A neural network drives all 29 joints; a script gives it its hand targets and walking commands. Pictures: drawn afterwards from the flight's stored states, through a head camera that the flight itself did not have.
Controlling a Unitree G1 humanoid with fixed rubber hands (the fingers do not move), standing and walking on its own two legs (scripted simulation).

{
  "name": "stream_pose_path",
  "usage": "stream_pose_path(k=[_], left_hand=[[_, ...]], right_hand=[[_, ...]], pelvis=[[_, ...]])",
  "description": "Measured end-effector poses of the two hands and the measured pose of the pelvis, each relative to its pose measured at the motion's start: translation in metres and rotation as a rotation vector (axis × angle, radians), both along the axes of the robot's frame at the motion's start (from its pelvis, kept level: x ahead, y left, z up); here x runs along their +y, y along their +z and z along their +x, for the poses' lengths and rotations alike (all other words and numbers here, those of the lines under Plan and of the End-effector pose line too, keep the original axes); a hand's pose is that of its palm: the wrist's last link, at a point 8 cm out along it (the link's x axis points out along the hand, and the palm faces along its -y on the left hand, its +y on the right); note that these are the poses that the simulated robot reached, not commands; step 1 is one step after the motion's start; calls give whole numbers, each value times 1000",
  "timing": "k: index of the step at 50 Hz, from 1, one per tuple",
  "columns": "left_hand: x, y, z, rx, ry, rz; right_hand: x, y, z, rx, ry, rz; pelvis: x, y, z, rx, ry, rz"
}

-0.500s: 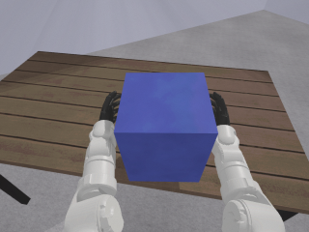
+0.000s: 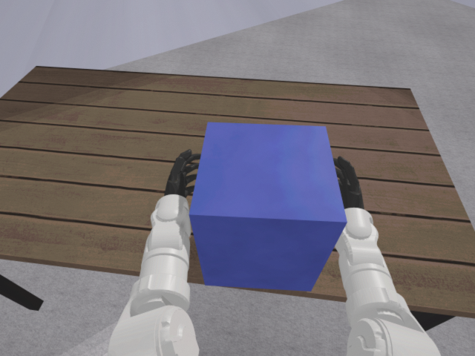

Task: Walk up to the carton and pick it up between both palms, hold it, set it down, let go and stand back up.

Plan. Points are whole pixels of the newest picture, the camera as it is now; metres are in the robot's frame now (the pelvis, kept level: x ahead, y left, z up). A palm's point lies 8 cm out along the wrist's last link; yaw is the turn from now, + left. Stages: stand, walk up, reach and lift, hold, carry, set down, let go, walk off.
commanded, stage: set down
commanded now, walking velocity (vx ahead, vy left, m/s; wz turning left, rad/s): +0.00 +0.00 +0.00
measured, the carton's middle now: (261, 210) +0.38 -0.01 +0.02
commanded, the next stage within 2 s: none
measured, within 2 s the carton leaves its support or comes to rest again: rests again in 0.38 s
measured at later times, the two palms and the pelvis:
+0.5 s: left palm (175, 196) +0.38 +0.15 +0.06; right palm (345, 207) +0.37 -0.15 +0.05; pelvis +0.00 +0.00 +0.00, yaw +2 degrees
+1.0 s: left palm (173, 197) +0.38 +0.16 +0.06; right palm (343, 206) +0.37 -0.15 +0.05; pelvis +0.00 +0.00 +0.00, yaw +1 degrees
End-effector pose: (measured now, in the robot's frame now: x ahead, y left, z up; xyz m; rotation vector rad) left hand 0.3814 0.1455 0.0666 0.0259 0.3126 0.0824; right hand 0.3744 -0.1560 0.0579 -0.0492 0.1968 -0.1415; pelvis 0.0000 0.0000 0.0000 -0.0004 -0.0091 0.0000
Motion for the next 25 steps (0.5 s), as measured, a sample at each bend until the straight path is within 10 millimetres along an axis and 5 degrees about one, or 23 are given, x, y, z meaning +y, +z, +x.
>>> stream_pose_path(k=[12,25], left_hand=[[28,-7,-5,-92,72,-28],[5,-7,-1,-55,-22,5]], right_hand=[[29,17,20,-73,81,-64],[6,-6,-6,-36,-24,-9]], pelvis=[[-8,0,13,35,49,-6],[-4,0,3,7,28,-7]])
